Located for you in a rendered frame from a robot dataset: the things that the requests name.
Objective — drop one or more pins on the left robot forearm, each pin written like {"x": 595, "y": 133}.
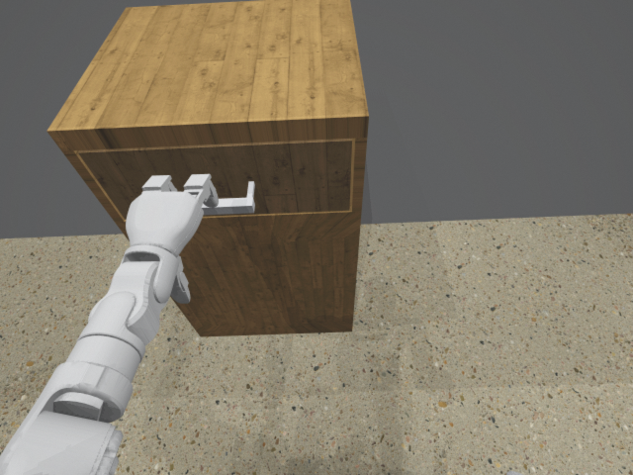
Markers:
{"x": 95, "y": 382}

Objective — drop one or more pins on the handle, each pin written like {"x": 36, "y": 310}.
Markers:
{"x": 234, "y": 205}

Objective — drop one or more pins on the drawer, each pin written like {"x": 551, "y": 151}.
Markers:
{"x": 289, "y": 177}

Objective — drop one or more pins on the robot left hand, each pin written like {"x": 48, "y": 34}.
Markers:
{"x": 163, "y": 217}

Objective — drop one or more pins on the cabinet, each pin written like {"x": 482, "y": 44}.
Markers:
{"x": 237, "y": 72}

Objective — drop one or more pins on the left robot upper arm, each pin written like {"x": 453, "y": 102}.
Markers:
{"x": 58, "y": 444}

